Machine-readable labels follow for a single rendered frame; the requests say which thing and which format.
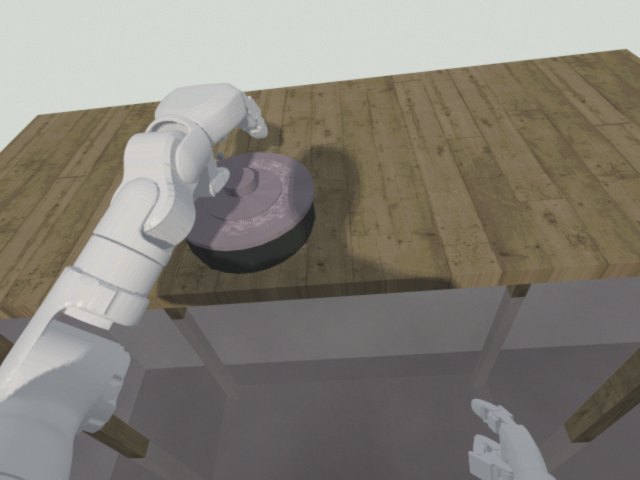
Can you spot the pot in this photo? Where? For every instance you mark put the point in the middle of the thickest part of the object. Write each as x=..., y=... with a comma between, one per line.
x=261, y=257

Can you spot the lid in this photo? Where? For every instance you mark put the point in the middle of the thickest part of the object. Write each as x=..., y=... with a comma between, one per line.
x=282, y=197

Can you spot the left robot hand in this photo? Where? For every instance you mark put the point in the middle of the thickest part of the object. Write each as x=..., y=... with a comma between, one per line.
x=217, y=109

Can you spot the robot left upper arm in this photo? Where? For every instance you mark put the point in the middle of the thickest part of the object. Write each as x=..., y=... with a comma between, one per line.
x=69, y=382

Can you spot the knob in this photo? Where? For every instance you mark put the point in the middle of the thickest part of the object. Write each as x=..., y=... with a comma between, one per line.
x=241, y=182

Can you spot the robot left forearm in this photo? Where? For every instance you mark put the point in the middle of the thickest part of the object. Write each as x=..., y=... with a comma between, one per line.
x=150, y=213

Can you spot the table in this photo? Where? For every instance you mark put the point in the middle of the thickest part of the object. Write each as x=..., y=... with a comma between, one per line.
x=501, y=174

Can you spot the right robot hand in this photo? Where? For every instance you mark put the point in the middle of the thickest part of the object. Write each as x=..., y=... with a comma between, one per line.
x=516, y=452

